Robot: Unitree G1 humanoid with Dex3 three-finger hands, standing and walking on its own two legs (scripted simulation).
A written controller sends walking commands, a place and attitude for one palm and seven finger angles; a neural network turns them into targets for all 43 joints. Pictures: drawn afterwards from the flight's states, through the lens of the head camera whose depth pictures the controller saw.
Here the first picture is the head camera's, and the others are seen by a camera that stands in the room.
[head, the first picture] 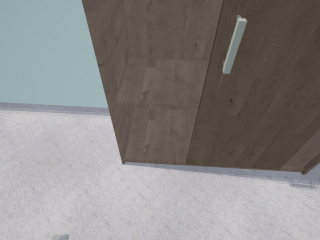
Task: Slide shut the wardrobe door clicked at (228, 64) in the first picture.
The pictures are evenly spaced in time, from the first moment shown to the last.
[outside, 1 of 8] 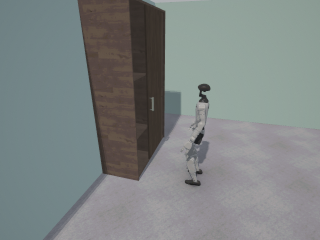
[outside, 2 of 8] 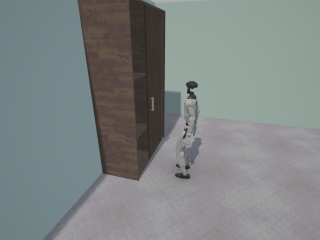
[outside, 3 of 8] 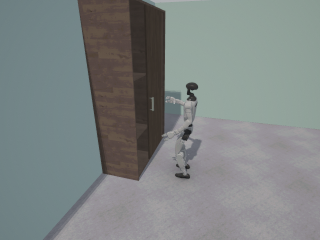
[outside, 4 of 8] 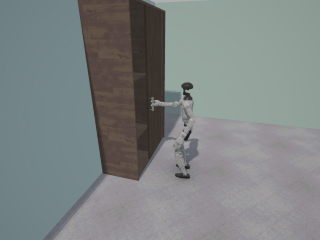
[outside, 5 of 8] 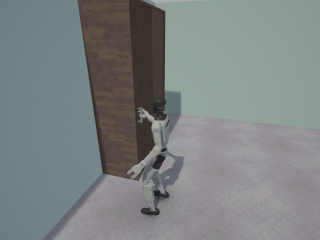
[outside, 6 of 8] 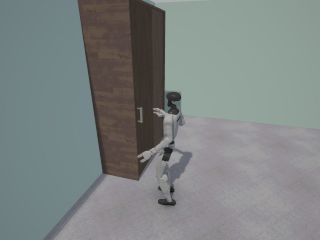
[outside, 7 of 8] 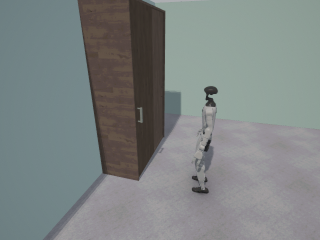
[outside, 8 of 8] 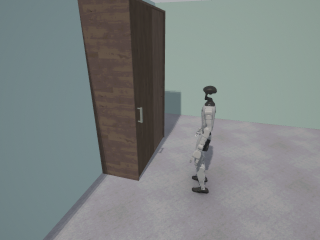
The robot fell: no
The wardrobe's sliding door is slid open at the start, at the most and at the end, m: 0.43 0.43 0.00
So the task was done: yes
